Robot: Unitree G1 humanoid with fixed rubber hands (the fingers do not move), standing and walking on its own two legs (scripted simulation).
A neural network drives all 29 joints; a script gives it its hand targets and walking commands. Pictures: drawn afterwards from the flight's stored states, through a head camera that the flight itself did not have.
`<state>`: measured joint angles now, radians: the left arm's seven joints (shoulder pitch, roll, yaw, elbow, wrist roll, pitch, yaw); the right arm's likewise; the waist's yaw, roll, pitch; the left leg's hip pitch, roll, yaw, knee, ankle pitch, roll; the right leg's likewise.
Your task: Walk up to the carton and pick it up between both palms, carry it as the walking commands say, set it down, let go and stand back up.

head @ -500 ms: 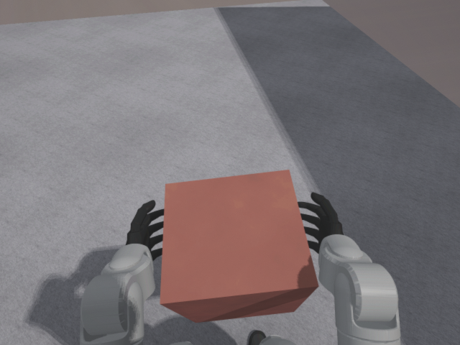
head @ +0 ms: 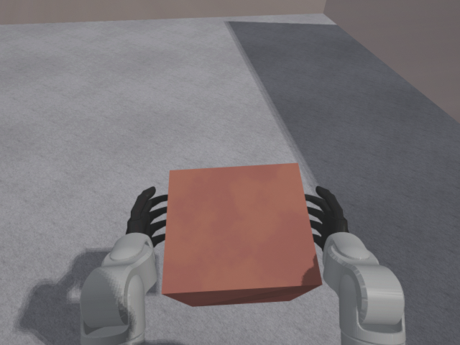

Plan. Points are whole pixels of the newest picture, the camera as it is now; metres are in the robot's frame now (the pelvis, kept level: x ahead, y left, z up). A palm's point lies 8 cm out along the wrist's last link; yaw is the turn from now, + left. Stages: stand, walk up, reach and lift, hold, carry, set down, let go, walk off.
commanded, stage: carry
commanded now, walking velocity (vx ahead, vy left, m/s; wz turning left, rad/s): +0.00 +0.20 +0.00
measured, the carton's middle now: (237, 244) +0.29 +0.02 +0.03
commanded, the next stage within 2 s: none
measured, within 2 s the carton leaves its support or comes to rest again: neither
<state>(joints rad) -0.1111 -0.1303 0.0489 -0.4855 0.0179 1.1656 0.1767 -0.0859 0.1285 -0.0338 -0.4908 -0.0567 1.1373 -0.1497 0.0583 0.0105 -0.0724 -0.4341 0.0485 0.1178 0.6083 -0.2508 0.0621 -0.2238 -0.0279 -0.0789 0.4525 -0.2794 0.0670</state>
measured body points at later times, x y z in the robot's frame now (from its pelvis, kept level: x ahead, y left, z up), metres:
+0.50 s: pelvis -0.09 +0.06 +0.00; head -0.07 +0.08 +0.45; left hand +0.17 +0.22 +0.07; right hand +0.18 -0.07 +0.08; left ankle +0.01 +0.10 -0.73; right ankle -0.14 -0.09 -0.68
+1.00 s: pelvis -0.14 +0.13 +0.00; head -0.12 +0.15 +0.44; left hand +0.07 +0.34 +0.05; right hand +0.15 +0.06 +0.07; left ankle -0.14 +0.26 -0.73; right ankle -0.13 -0.02 -0.69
